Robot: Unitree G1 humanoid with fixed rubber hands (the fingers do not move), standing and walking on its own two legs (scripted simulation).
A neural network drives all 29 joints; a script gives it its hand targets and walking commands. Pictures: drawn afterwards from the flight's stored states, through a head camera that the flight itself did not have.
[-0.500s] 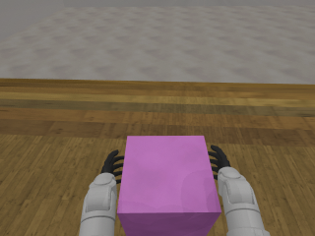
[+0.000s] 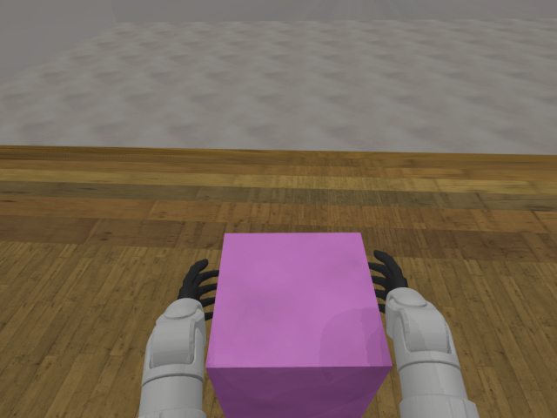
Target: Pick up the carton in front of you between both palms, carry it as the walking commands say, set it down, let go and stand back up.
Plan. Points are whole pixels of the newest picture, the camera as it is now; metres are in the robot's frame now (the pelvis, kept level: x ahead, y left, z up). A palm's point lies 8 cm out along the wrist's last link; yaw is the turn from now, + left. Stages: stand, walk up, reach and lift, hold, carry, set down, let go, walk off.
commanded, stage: hold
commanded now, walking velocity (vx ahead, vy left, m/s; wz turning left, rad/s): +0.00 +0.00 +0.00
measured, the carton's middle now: (292, 332) +0.29 +0.00 -0.02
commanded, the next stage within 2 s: carry in 1.04 s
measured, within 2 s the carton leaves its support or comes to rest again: neither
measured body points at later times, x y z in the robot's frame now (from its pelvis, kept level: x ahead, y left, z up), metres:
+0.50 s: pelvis +0.01 +0.00 +0.00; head -0.03 +0.00 +0.45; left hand +0.31 +0.15 +0.04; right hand +0.31 -0.15 +0.05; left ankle +0.03 +0.12 -0.74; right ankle +0.02 -0.12 -0.74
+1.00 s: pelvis +0.01 +0.00 +0.00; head -0.03 +0.00 +0.45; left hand +0.30 +0.15 +0.04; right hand +0.31 -0.15 +0.04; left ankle +0.03 +0.12 -0.74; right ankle +0.02 -0.12 -0.74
